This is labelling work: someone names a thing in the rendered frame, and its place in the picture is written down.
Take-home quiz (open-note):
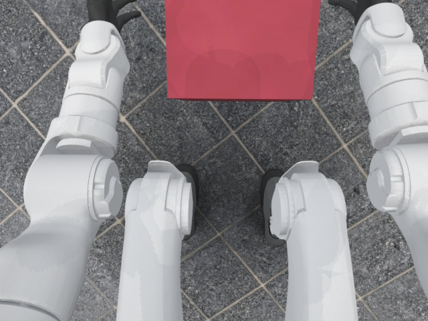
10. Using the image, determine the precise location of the carton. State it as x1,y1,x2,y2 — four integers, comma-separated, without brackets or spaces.
165,0,321,102

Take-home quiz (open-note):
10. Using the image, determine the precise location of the left robot hand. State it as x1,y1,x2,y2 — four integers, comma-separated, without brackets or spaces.
86,0,141,34

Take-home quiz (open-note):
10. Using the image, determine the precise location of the left robot forearm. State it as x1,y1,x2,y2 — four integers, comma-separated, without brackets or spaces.
23,21,130,214

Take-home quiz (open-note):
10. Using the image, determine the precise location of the right robot shin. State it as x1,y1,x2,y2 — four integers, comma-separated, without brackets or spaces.
270,160,346,239

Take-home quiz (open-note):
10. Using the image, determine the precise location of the right robot hand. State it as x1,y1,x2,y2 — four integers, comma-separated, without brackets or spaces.
328,0,392,26

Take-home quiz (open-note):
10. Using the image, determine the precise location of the right robot upper arm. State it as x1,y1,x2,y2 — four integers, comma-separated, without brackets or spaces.
366,143,428,299

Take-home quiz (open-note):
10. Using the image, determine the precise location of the left robot upper arm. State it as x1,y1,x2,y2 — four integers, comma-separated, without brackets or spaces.
0,154,123,321

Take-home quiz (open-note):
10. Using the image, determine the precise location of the robot right foot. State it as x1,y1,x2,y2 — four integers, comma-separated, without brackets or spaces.
260,169,286,247

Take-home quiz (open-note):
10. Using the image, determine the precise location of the right robot forearm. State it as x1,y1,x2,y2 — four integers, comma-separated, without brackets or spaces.
350,3,428,150

